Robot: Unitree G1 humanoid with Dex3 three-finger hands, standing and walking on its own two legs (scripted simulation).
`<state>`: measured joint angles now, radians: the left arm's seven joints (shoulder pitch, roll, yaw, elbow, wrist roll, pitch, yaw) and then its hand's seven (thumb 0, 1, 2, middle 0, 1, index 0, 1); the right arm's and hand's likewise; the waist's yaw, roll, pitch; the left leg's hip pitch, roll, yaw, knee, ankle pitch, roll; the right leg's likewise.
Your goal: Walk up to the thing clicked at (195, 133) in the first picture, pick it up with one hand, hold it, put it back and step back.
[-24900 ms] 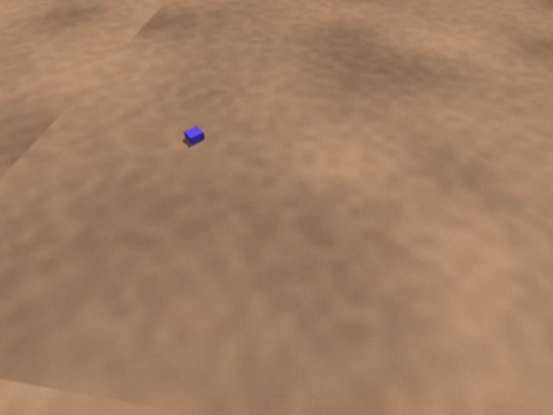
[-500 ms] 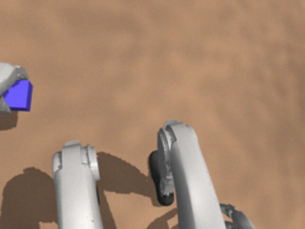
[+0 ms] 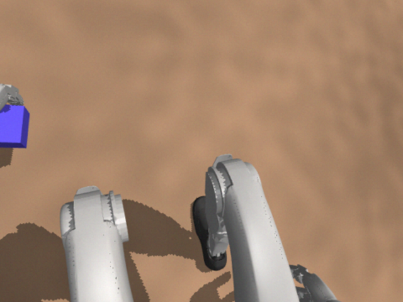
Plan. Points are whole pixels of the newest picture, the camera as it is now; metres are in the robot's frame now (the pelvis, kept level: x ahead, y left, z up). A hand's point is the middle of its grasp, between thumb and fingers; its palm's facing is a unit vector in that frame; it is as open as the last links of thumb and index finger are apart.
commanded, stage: lower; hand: left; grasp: from above
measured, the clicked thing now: (0, 126) +0.46 +0.30 -0.23
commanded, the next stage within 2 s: rest in 0.18 s
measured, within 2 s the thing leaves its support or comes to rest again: rests again in 1.14 s
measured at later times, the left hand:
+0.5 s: hand (2, 123) +0.47 +0.30 -0.23, palm faces -0.50 -0.01 -0.87, open 10.1 cm
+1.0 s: hand (6, 130) +0.46 +0.30 -0.26, palm faces -0.50 -0.04 -0.87, open 10.1 cm
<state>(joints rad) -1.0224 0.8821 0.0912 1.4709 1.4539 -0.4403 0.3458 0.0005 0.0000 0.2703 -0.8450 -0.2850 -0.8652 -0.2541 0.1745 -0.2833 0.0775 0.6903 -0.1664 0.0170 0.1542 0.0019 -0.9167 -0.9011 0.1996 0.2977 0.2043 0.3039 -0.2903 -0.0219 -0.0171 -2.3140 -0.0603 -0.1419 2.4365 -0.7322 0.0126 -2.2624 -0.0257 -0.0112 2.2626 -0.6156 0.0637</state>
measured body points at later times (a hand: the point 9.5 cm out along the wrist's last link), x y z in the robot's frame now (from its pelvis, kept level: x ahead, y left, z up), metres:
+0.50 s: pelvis +0.00 +0.00 -0.03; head +0.25 +0.11 +0.33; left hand +0.49 +0.30 -0.18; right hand +0.03 -0.27 -0.09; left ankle +0.06 +0.11 -0.30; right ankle +0.12 -0.15 -0.30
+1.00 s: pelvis +0.00 +0.00 -0.03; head +0.26 +0.13 +0.31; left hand +0.48 +0.30 -0.21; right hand +0.06 -0.28 -0.08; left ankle +0.06 +0.11 -0.30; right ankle +0.12 -0.15 -0.30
